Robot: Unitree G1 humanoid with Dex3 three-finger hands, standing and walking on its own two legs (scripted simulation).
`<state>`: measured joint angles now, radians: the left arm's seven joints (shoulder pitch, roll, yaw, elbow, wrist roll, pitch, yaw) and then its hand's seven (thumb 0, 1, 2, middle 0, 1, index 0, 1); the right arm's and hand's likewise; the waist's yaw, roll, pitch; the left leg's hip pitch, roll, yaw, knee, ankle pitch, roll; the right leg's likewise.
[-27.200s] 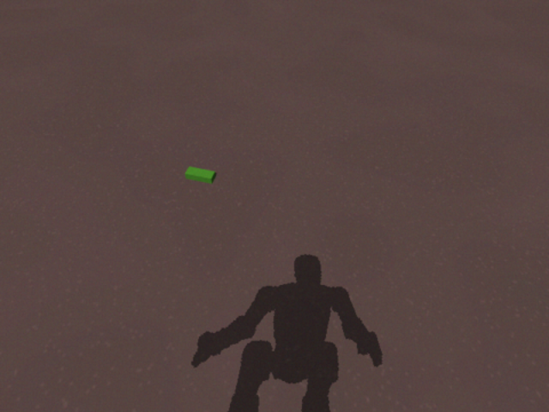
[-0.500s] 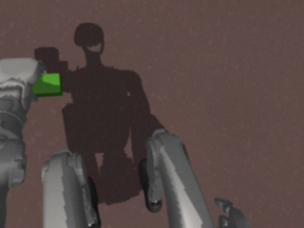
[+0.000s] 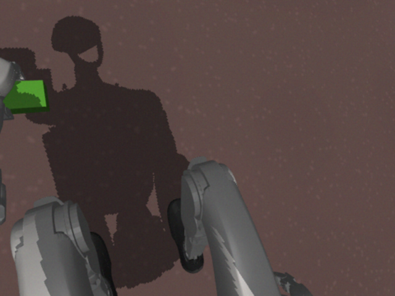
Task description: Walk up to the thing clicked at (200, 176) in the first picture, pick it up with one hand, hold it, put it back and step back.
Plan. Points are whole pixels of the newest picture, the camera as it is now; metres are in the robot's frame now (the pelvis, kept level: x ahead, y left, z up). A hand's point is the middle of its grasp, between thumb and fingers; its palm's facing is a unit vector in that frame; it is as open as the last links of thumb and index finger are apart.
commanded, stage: crouch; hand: left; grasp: from above
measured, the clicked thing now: (5, 98) +0.52 +0.23 -0.22
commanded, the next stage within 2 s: lower in 0.30 s
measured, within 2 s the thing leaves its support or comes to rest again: rests again in 1.72 s
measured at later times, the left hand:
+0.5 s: hand (2, 98) +0.52 +0.24 -0.21, palm faces -0.49 -0.01 -0.87, open 8.3 cm
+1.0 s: hand (14, 102) +0.53 +0.23 -0.26, palm faces -0.48 -0.02 -0.88, open 8.4 cm
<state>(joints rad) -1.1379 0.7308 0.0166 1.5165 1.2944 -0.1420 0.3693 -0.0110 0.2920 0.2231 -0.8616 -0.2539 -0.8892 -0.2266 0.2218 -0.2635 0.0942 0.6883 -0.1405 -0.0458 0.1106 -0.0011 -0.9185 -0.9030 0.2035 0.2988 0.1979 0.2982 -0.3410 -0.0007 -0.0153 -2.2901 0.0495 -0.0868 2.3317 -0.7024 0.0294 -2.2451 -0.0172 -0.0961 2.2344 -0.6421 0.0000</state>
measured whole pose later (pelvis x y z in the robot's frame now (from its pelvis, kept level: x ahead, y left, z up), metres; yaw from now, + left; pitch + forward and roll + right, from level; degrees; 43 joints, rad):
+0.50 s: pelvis +0.00 +0.00 -0.02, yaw -2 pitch +35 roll -9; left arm -1.18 0.80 0.01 1.53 1.29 -0.15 0.33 -0.01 0.28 0.24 -0.85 -0.28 -0.88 -0.25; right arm 0.22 -0.29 0.16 0.65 -0.14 -0.04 0.13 0.00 -0.92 -0.90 0.20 0.30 0.20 0.30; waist -0.36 -0.02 0.04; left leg -2.35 0.05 -0.12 2.42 -0.71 0.03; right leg -2.29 -0.01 -0.13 2.30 -0.64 0.00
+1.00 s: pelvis +0.00 +0.00 -0.04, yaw -4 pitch +34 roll -11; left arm -1.21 0.89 0.03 1.61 1.31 -0.15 0.42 -0.01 0.28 0.24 -0.82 -0.35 -0.84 -0.32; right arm 0.20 -0.30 0.23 0.62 -0.18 -0.10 0.14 0.00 -0.91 -0.90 0.20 0.30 0.20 0.30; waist -0.41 -0.06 0.11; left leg -2.38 0.05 -0.16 2.48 -0.72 0.03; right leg -2.31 0.00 -0.16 2.33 -0.64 0.01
